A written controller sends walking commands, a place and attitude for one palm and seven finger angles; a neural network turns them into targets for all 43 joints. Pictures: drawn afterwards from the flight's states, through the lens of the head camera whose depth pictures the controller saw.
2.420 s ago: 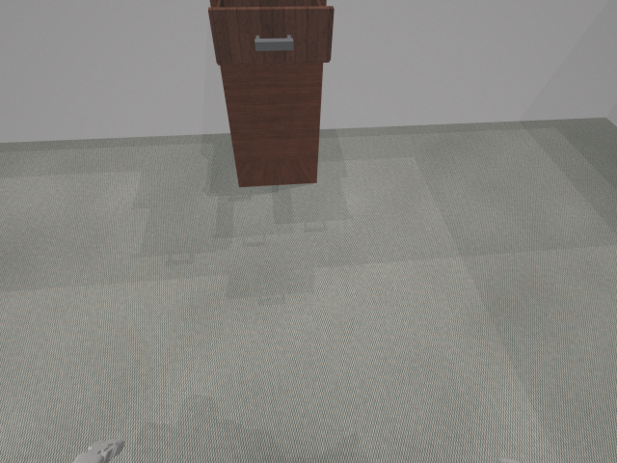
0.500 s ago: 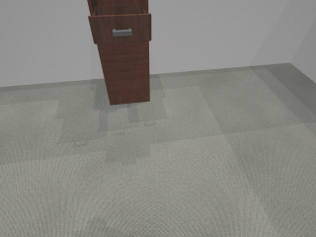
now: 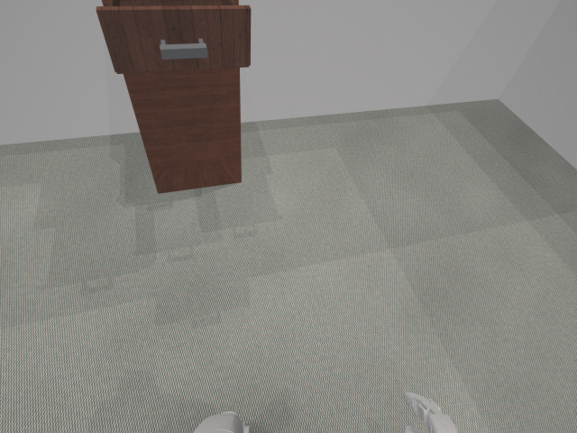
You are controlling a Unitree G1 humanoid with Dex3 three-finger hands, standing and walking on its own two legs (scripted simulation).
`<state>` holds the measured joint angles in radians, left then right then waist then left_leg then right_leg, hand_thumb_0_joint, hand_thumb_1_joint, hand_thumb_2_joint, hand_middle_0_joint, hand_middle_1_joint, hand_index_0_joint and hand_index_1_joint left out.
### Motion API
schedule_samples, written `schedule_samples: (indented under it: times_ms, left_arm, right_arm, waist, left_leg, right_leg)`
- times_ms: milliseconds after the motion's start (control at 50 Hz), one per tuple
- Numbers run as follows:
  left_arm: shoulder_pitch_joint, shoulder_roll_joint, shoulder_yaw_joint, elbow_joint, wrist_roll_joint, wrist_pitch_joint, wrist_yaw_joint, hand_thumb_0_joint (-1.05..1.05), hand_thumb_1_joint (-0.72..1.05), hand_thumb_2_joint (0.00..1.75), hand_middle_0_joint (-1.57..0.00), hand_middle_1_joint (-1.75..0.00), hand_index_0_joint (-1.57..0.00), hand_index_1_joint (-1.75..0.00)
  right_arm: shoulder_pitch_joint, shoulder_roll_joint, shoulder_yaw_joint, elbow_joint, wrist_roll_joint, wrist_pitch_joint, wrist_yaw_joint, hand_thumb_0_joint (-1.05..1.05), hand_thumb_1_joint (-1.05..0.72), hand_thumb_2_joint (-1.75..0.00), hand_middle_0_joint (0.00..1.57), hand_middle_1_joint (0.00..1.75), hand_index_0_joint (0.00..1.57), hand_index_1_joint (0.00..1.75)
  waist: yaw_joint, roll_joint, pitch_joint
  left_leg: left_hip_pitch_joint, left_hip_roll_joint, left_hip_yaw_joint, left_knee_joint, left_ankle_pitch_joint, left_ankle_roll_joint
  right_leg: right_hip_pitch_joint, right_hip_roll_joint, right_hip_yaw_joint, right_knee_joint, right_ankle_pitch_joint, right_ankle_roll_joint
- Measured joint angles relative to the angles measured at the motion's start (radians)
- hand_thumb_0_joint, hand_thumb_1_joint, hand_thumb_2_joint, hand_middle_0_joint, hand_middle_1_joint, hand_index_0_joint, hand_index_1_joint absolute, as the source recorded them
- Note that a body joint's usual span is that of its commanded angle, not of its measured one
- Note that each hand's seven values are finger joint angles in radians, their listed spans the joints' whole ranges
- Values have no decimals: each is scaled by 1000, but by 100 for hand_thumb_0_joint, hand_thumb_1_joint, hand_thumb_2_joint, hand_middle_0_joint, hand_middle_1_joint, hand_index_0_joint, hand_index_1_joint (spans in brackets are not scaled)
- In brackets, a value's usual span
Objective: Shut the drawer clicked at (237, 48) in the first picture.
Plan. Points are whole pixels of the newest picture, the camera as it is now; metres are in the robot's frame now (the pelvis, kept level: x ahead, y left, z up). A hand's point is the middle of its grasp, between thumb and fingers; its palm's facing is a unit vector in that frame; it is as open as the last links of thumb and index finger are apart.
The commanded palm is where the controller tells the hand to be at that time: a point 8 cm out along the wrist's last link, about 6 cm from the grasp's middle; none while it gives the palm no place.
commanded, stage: walk to a spot facing it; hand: left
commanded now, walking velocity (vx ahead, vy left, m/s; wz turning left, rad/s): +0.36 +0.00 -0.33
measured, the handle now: (183, 47) +0.87 +0.35 +0.06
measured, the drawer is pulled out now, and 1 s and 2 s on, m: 0.29 0.29 0.29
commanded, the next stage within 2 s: turn to face it in 0.68 s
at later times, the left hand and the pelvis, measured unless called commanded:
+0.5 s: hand (219, 310) +0.33 +0.15 -0.15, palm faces -0.27 -0.96 -0.12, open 7.3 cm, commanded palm none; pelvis +0.19 +0.02 +0.02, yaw -13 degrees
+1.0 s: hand (235, 246) +0.48 +0.15 -0.16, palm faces -0.25 -0.95 -0.19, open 7.3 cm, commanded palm none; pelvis +0.41 -0.02 +0.01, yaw -17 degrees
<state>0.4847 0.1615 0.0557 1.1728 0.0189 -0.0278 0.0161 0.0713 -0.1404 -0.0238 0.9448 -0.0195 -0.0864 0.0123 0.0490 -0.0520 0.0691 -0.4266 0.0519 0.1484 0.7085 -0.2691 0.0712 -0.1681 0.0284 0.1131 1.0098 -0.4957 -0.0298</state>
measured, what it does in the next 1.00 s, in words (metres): walks ahead, turning right: right foot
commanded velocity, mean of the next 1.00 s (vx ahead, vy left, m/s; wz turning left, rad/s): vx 0.24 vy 0.00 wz -0.16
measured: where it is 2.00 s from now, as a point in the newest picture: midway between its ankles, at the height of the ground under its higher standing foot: (293, 372)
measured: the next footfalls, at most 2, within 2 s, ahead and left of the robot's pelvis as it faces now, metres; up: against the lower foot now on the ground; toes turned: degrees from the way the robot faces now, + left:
right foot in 0.62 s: +0.34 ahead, -0.11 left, +0.00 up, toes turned -24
left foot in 1.02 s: +0.57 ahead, +0.04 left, +0.00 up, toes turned -9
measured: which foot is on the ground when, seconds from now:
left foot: down 0.00-0.62, up 0.64-1.00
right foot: up 0.00-0.60, down 0.62-1.00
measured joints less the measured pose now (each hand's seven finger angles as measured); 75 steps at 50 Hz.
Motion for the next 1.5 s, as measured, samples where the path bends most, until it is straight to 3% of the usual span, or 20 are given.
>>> schedule_samples:
  times_ms: [40,80,180,260,440,540,600,620,660,680,720,840,920,1000,1040,1080,1120,1180,1320,1500]
  left_arm:
    - [-48,20,9,-26,7,3,-3,0,91,90,-20,-30,-20,-30]
    - [-103,38,18,-63,15,6,-8,0,91,90,-20,-30,-20,-30]
    - [-201,52,33,-146,21,18,-17,0,92,90,-19,-30,-20,-30]
    - [-258,51,39,-174,23,36,-28,0,92,90,-19,-30,-20,-30]
    - [-345,19,19,-175,20,63,-47,0,91,90,-19,-30,-20,-30]
    - [-395,-7,3,-187,17,53,-50,0,91,90,-19,-30,-20,-30]
    - [-396,-8,-2,-201,19,19,-50,0,91,90,-20,-30,-20,-30]
    - [-388,-5,-2,-207,19,3,-49,0,91,90,-20,-30,-20,-30]
    - [-372,-2,0,-206,3,-15,-38,0,91,90,-20,-30,-20,-30]
    - [-359,0,0,-201,-3,-16,-32,0,91,90,-20,-30,-20,-30]
    - [-324,8,13,-188,-14,-22,-15,-1,92,90,-20,-30,-20,-30]
    - [-245,36,10,-133,4,-27,-1,-2,94,90,-20,-30,-20,-30]
    - [-224,30,-1,-115,5,-27,-1,-1,93,90,-20,-30,-20,-30]
    - [-210,25,-9,-115,6,-22,4,0,92,90,-20,-30,-20,-30]
    - [-205,30,-9,-116,-1,-10,8,0,91,90,-20,-30,-20,-30]
    - [-219,34,-8,-121,-10,10,12,0,91,90,-20,-30,-20,-30]
    - [-235,34,-6,-130,-8,27,14,0,91,90,-20,-30,-20,-30]
    - [-265,32,4,-152,-2,43,6,0,91,90,-20,-30,-20,-30]
    - [-304,47,28,-206,7,65,1,0,91,90,-20,-30,-20,-30]
    - [-333,68,36,-238,2,80,8,0,91,90,-20,-30,-20,-30]
  right_arm:
    - [38,11,2,18,-2,8,-6,0,-91,-90,20,30,20,30]
    - [87,21,3,43,-3,9,-12,0,-91,-90,20,30,20,30]
    - [190,-17,-31,79,5,-5,-32,-3,-96,-90,21,30,20,30]
    - [271,-28,-27,116,4,-4,-35,-2,-94,-90,20,30,20,30]
    - [421,20,2,179,-6,0,-39,0,-91,-90,20,30,19,30]
    - [474,46,11,205,-10,15,-35,1,-91,-90,20,30,20,30]
    - [502,60,13,219,-3,32,-27,1,-90,-90,20,30,20,30]
    - [507,65,14,220,4,40,-22,1,-90,-90,20,30,20,30]
    - [463,62,8,217,12,58,-19,1,-90,-90,20,30,20,30]
    - [431,57,2,207,12,64,-19,1,-90,-90,20,30,20,30]
    - [361,43,-8,171,8,68,-20,1,-90,-90,20,30,20,30]
    - [153,-24,-31,49,-6,59,-32,2,-94,-90,20,30,20,30]
    - [89,-59,-29,31,2,53,-19,2,-94,-90,20,30,19,30]
    - [80,-57,-13,46,3,56,-9,1,-93,-90,20,30,19,30]
    - [85,-45,-6,49,-4,53,-5,1,-92,-90,20,30,19,30]
    - [81,-28,5,43,-4,56,-4,1,-92,-90,20,30,19,30]
    - [83,-15,12,36,-3,64,-6,1,-91,-90,20,30,19,30]
    - [91,-12,-1,21,2,73,-20,0,-93,-90,20,30,20,30]
    - [129,-37,-18,10,0,101,-9,0,-92,-90,20,30,20,30]
    - [176,-52,-39,2,-6,119,-5,1,-91,-90,20,30,20,30]
  waist:
    - [1,-2,-13]
    - [-3,-2,-25]
    - [-21,-7,-61]
    - [-39,-6,-68]
    - [-101,24,-13]
    - [-128,50,24]
    - [-118,46,25]
    - [-105,36,17]
    - [-90,37,27]
    - [-89,39,30]
    - [-85,41,20]
    - [-87,70,-13]
    - [-71,81,-20]
    - [-45,66,-22]
    - [-40,39,-21]
    - [-30,14,-6]
    - [-28,13,3]
    - [-36,21,13]
    - [-54,35,-7]
    - [-89,61,-26]
  left_leg:
    - [67,-2,25,-54,-4,4]
    - [130,-11,43,-128,7,7]
    - [250,-43,100,-278,21,19]
    - [324,-62,134,-346,5,19]
    - [473,-45,198,-406,-84,-14]
    - [531,-4,239,-370,-171,-56]
    - [499,51,257,-160,-236,-80]
    - [439,75,234,7,-212,-82]
    - [279,86,89,381,-226,-90]
    - [205,82,27,505,-197,-91]
    - [76,88,-48,605,-131,-97]
    - [-146,122,-110,390,-31,-123]
    - [-135,103,-91,160,39,-122]
    - [-37,46,-60,-37,92,-104]
    - [13,9,-48,-86,102,-49]
    - [22,-14,-43,-61,50,-6]
    - [44,-25,-49,-84,47,4]
    - [74,-44,-68,-153,82,12]
    - [93,-89,-129,-258,142,21]
    - [66,-130,-224,-277,169,-2]
  right_leg:
    - [-125,-20,-61,191,80,-5]
    - [-228,-46,-104,249,155,-3]
    - [-416,-90,-116,221,304,18]
    - [-487,-113,-111,167,386,34]
    - [-443,-111,-197,-125,384,23]
    - [-361,-54,-271,-285,281,-28]
    - [-251,-9,-308,-397,277,-74]
    - [-231,-5,-299,-404,295,-99]
    - [-215,14,-285,-358,238,-101]
    - [-190,23,-278,-367,218,-95]
    - [-135,39,-257,-427,220,-70]
    - [-32,45,-196,-567,242,-52]
    - [32,28,-195,-594,208,-22]
    - [93,1,-228,-556,129,14]
    - [68,-34,-245,-424,65,36]
    - [-33,-51,-209,-159,-39,57]
    - [-128,-53,-185,31,-58,70]
    - [-236,-74,-159,123,17,85]
    - [-331,-108,-108,64,155,110]
    - [-260,-63,-99,-110,93,112]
